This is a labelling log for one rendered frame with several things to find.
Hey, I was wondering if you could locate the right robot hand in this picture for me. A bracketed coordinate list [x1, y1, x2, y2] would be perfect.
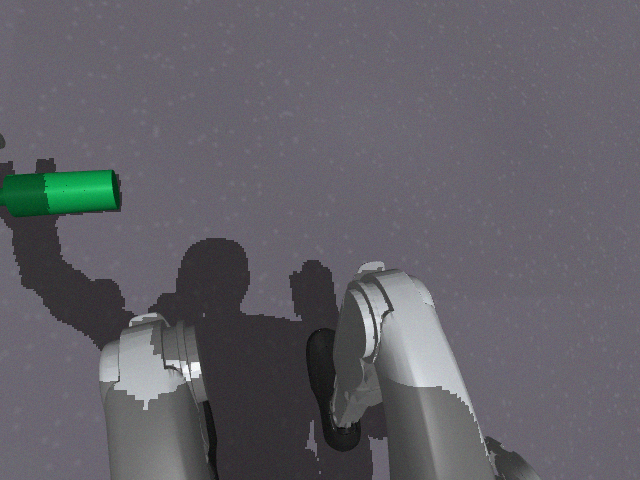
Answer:
[484, 436, 543, 480]

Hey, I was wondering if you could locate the right robot foot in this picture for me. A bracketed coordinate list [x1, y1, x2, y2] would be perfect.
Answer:
[306, 328, 361, 452]

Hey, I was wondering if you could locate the left robot foot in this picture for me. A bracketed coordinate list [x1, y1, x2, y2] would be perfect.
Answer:
[203, 400, 219, 480]

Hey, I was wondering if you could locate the bottle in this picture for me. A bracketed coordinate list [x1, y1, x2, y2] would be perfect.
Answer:
[0, 170, 120, 217]

